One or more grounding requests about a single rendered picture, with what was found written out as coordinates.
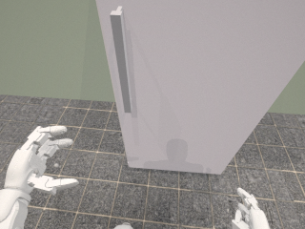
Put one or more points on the left robot forearm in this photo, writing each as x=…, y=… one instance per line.
x=13, y=208

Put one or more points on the robot right hand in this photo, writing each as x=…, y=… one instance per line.
x=254, y=217

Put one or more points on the fridge door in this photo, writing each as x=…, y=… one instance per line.
x=202, y=75

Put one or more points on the robot left hand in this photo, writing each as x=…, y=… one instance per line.
x=20, y=174

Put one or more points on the handle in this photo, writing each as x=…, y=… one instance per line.
x=119, y=40

